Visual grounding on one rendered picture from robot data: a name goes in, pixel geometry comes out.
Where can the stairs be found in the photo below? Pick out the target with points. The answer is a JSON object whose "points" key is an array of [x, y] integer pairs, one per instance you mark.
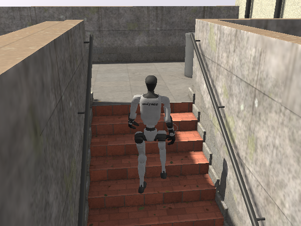
{"points": [[185, 198]]}

